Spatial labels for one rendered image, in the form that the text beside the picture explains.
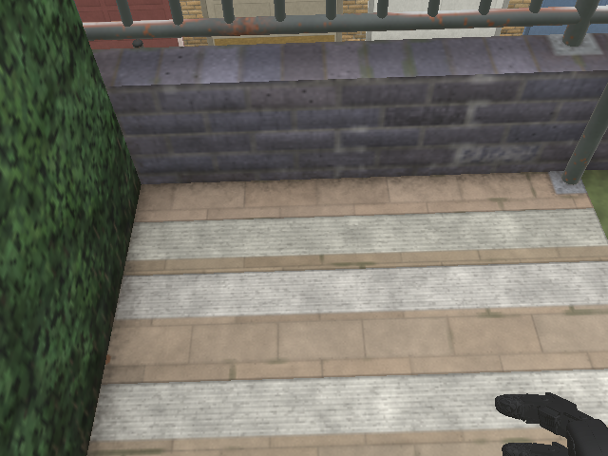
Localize robot right hand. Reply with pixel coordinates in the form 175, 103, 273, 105
495, 392, 608, 456

